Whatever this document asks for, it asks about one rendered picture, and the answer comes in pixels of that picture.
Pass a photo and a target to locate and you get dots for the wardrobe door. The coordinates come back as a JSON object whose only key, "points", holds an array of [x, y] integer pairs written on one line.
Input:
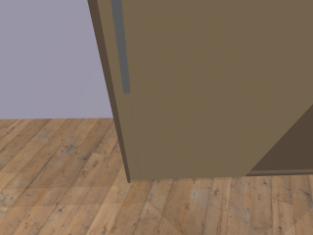
{"points": [[214, 84], [294, 150]]}

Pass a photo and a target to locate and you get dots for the handle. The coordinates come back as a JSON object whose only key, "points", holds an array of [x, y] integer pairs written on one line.
{"points": [[118, 23]]}

